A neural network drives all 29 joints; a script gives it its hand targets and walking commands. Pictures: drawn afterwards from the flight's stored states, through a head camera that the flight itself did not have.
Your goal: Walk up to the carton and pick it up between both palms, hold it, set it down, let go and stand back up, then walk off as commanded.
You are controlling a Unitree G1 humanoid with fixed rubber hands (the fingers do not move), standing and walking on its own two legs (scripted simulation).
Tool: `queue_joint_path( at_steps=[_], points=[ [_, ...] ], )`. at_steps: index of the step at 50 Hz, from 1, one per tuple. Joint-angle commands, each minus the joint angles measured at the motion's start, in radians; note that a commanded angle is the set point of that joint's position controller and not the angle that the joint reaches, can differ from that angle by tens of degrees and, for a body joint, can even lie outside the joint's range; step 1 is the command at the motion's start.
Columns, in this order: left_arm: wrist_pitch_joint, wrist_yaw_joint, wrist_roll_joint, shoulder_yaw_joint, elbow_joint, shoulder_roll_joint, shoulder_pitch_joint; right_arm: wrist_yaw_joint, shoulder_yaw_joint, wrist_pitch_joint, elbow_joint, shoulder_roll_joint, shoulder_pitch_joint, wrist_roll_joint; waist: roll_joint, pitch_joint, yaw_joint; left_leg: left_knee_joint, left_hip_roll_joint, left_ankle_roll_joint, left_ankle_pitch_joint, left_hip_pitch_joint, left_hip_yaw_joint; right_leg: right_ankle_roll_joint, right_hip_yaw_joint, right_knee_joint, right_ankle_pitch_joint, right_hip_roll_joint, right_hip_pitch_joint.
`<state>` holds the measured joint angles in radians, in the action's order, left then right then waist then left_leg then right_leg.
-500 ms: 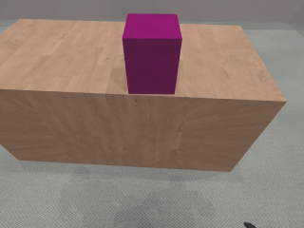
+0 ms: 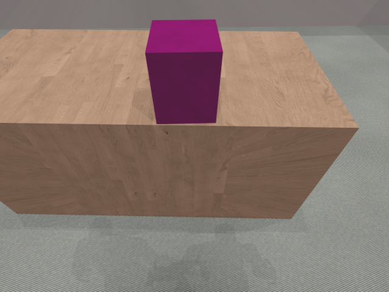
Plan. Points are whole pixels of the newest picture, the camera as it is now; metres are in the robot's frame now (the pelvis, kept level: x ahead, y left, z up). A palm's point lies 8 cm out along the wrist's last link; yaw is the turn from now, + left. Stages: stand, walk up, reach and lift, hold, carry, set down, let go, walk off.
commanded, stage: stand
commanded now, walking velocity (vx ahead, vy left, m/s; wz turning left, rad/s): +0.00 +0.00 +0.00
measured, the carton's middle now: (185, 73) +0.73 +0.03 +0.06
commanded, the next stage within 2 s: none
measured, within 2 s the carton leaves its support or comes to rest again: neither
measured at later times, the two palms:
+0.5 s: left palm out of the picture +0.07 +0.28 -0.12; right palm out of the picture +0.09 -0.29 -0.13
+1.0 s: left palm out of the picture +0.08 +0.27 -0.12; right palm out of the picture +0.08 -0.30 -0.13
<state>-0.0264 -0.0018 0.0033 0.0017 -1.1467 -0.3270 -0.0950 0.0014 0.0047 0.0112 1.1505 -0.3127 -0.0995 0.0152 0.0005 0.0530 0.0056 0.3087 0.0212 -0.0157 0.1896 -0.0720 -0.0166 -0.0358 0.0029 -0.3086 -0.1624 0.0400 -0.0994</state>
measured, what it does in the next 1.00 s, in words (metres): stands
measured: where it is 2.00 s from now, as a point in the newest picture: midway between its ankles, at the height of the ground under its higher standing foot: outside the picture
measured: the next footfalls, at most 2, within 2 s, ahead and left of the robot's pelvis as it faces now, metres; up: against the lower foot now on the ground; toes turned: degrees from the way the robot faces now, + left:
none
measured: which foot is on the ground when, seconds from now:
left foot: down 0.00-1.00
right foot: down 0.00-1.00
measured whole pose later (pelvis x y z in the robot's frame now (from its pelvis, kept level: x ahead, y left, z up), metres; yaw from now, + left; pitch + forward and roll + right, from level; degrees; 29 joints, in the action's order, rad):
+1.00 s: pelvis +0.01 -0.01 +0.00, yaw -1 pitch -2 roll +0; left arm -0.02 -0.01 0.00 0.00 -1.14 -0.32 -0.12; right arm 0.00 0.02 0.00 1.14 -0.31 -0.10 0.01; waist 0.00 0.04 0.01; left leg 0.30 0.05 -0.04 0.21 -0.05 -0.02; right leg -0.06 0.00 -0.30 -0.18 0.07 -0.09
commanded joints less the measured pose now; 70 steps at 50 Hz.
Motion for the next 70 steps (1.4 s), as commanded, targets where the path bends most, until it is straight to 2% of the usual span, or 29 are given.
queue_joint_path(
  at_steps=[1,5,7,9,10,11,14,15,16,20,21,23,26,31,38,41,43,45,47,51,52,53,54,55,58,63,66,69,70],
  points=[
    [-0.025,-0.009,-0.004,0.035,0.074,-0.203,0.061,0.011,0.018,0.02,-0.05,-0.191,0.023,0.004,-0.031,-0.101,-0.016,-0.06,0.12,0.035,-0.137,-0.004,0.093,0.012,-0.123,0.036,0.156,-0.178,0.034],
    [-0.014,-0.015,0.007,0.045,0.053,-0.227,0.031,0.011,0.028,0.026,-0.075,-0.224,0.069,-0.007,-0.05,-0.105,0.004,-0.054,0.123,0.032,-0.186,0.003,0.093,0.003,-0.11,0.034,0.197,-0.169,0.042],
    [-0.011,-0.015,0.0,0.039,0.066,-0.21,0.032,0.008,0.02,0.028,-0.078,-0.191,0.06,-0.005,0.006,-0.123,0.005,-0.056,0.13,0.029,-0.218,0.018,0.088,0.014,-0.111,0.033,0.204,-0.176,0.06],
    [-0.014,-0.013,0.001,0.045,0.063,-0.223,0.027,0.015,0.025,0.031,-0.067,-0.219,0.056,-0.008,-0.059,-0.101,0.011,-0.055,0.121,0.024,-0.186,0.005,0.085,0.001,-0.134,0.03,0.199,-0.175,0.037],
    [-0.008,-0.015,0.006,0.035,0.062,-0.216,0.076,0.016,0.029,0.028,-0.063,-0.22,0.043,-0.008,-0.02,-0.071,-0.019,-0.063,0.115,0.021,-0.202,0.01,0.094,0.008,-0.106,0.034,0.178,-0.166,0.013],
    [-0.006,-0.013,0.002,0.026,0.072,-0.19,0.044,0.019,0.028,0.023,-0.062,-0.236,0.058,-0.006,-0.045,-0.091,0.008,-0.047,0.121,0.026,-0.199,0.019,0.084,0.007,-0.115,0.038,0.183,-0.17,0.005],
    [-0.011,-0.014,-0.003,0.029,0.052,-0.225,0.0,0.009,0.025,0.016,-0.07,-0.198,0.033,-0.006,0.016,-0.056,0.002,-0.061,0.121,0.03,-0.185,0.022,0.084,0.011,-0.109,0.037,0.21,-0.171,-0.008],
    [-0.011,-0.009,-0.002,0.037,0.071,-0.199,0.034,0.013,0.041,0.023,-0.078,-0.244,0.07,-0.002,-0.021,-0.082,0.015,-0.042,0.119,0.029,-0.132,-0.003,0.077,0.011,-0.112,0.065,0.174,-0.17,0.009],
    [-0.012,-0.014,-0.001,0.036,0.073,-0.217,0.05,0.013,0.038,0.02,-0.075,-0.207,0.078,-0.006,0.062,-0.079,0.006,-0.068,0.124,0.032,-0.172,0.0,0.099,0.017,-0.092,0.042,0.185,-0.169,0.025],
    [-0.007,-0.017,-0.001,0.031,0.053,-0.211,0.003,0.016,0.045,0.018,-0.067,-0.247,0.053,-0.007,-0.025,-0.052,0.004,-0.055,0.116,0.028,-0.091,0.016,0.079,0.01,-0.149,0.083,0.132,-0.177,-0.026],
    [-0.007,-0.018,-0.01,0.04,0.053,-0.239,0.013,0.01,0.031,0.018,-0.066,-0.226,0.044,-0.005,0.028,-0.056,0.013,-0.073,0.108,0.025,-0.093,-0.002,0.085,0.013,-0.139,0.076,0.138,-0.172,0.011],
    [-0.018,-0.018,-0.007,0.044,0.063,-0.242,0.043,0.011,0.039,0.024,-0.077,-0.225,0.058,0.0,-0.02,-0.049,-0.015,-0.043,0.112,0.028,-0.128,0.023,0.066,0.008,-0.157,0.075,0.178,-0.172,-0.028],
    [-0.019,-0.021,0.004,0.042,0.058,-0.222,0.012,0.008,0.036,0.019,-0.092,-0.18,0.054,-0.01,0.028,-0.087,0.004,-0.056,0.113,0.027,-0.15,0.017,0.074,0.026,-0.115,0.059,0.177,-0.158,0.018],
    [-0.022,-0.01,0.0,0.038,0.083,-0.204,0.041,0.014,0.051,0.012,-0.073,-0.22,0.05,0.01,-0.04,-0.045,0.006,-0.059,0.107,0.025,-0.113,0.0,0.065,0.011,-0.136,0.054,0.163,-0.165,-0.008],
    [-0.02,-0.016,-0.008,0.05,0.073,-0.239,0.008,0.007,0.047,0.011,-0.073,-0.233,0.056,-0.008,0.036,-0.079,0.004,-0.043,0.112,0.025,-0.144,0.01,0.064,0.031,-0.138,0.057,0.281,-0.16,-0.009],
    [-0.023,-0.017,0.001,0.048,0.054,-0.224,-0.018,0.01,0.042,0.015,-0.07,-0.203,0.024,-0.02,0.045,-0.067,-0.01,-0.036,0.106,0.029,-0.092,0.002,0.071,0.048,-0.134,0.077,0.218,-0.154,0.016],
    [-0.02,-0.018,0.004,0.041,0.061,-0.214,-0.021,0.008,0.042,0.02,-0.083,-0.22,0.061,-0.007,-0.034,-0.084,0.004,-0.044,0.114,0.02,-0.112,0.014,0.064,0.017,-0.141,0.062,0.21,-0.172,0.021],
    [-0.018,-0.016,-0.003,0.037,0.053,-0.21,-0.018,0.006,0.041,0.014,-0.067,-0.221,0.054,-0.007,0.002,-0.091,0.011,-0.053,0.114,0.026,-0.144,0.026,0.063,0.025,-0.137,0.053,0.273,-0.168,0.031],
    [-0.016,-0.017,0.002,0.042,0.079,-0.21,0.048,0.012,0.05,0.016,-0.082,-0.235,0.07,0.001,-0.047,-0.088,-0.009,-0.043,0.124,0.024,-0.172,0.032,0.066,0.01,-0.131,0.049,0.227,-0.166,-0.006],
    [-0.012,-0.02,-0.001,0.041,0.054,-0.215,0.006,0.016,0.039,0.016,-0.068,-0.227,0.027,-0.003,0.014,-0.076,0.008,-0.055,0.13,0.027,-0.191,0.018,0.078,0.02,-0.135,0.056,0.251,-0.163,0.03],
    [-0.013,-0.027,0.007,0.054,0.063,-0.246,0.041,0.014,0.037,0.016,-0.084,-0.194,0.041,-0.009,0.023,-0.085,-0.018,-0.054,0.121,0.02,-0.167,0.035,0.061,0.016,-0.139,0.04,0.298,-0.162,0.026],
    [-0.015,-0.027,0.001,0.052,0.075,-0.226,0.011,0.021,0.041,0.021,-0.089,-0.232,0.082,-0.002,-0.06,-0.111,0.014,-0.043,0.121,0.028,-0.177,0.029,0.067,0.007,-0.148,0.042,0.265,-0.169,0.027],
    [-0.017,-0.019,0.002,0.042,0.072,-0.219,0.04,0.013,0.035,0.022,-0.094,-0.2,0.073,-0.002,0.011,-0.077,-0.007,-0.047,0.12,0.022,-0.156,0.014,0.058,0.008,-0.126,0.038,0.255,-0.162,0.007],
    [-0.016,-0.017,0.0,0.051,0.074,-0.238,0.032,0.008,0.051,0.017,-0.085,-0.246,0.056,-0.003,-0.041,-0.095,0.002,-0.056,0.121,0.025,-0.17,0.052,0.063,0.011,-0.137,0.043,0.236,-0.159,0.001],
    [-0.017,-0.016,-0.01,0.042,0.067,-0.216,-0.002,0.016,0.047,0.016,-0.066,-0.222,0.0,0.0,0.01,-0.077,-0.01,-0.042,0.123,0.027,-0.201,0.041,0.068,0.023,-0.136,0.05,0.295,-0.161,0.011],
    [-0.011,-0.014,0.0,0.048,0.071,-0.235,0.01,0.022,0.041,0.011,-0.08,-0.225,0.036,0.005,-0.073,-0.061,-0.002,-0.055,0.127,0.028,-0.169,0.015,0.068,0.015,-0.142,0.056,0.204,-0.17,0.013],
    [-0.014,-0.015,0.0,0.037,0.072,-0.208,0.013,0.02,0.037,0.016,-0.082,-0.211,0.028,-0.003,0.011,-0.079,0.002,-0.049,0.132,0.025,-0.199,0.033,0.071,0.014,-0.134,0.045,0.24,-0.166,0.027],
    [-0.018,-0.015,0.005,0.041,0.081,-0.206,0.055,0.015,0.053,0.028,-0.09,-0.244,0.072,0.004,-0.013,-0.082,-0.014,-0.043,0.13,0.029,-0.194,0.043,0.056,0.006,-0.135,0.034,0.278,-0.166,-0.003],
    [-0.017,-0.015,0.001,0.039,0.093,-0.207,0.03,0.018,0.043,0.023,-0.1,-0.21,0.056,-0.001,0.007,-0.112,0.01,-0.053,0.128,0.025,-0.187,0.03,0.064,0.014,-0.131,0.019,0.254,-0.171,0.041]
  ],
)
